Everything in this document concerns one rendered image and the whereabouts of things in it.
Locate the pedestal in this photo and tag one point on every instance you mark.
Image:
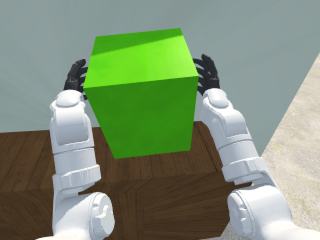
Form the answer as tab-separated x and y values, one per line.
168	196

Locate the carton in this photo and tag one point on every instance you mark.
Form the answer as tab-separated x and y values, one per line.
142	88

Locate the robot left hand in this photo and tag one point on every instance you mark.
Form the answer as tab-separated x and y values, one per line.
74	81

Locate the robot right hand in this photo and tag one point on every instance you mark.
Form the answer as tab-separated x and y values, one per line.
210	78

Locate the left robot forearm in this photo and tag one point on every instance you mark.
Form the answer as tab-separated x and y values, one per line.
72	143

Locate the right robot upper arm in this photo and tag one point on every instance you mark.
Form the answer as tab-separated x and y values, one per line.
260	212

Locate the left robot upper arm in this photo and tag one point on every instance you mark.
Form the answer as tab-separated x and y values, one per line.
83	217

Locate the right robot forearm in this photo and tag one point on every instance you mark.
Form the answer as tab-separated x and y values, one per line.
227	126

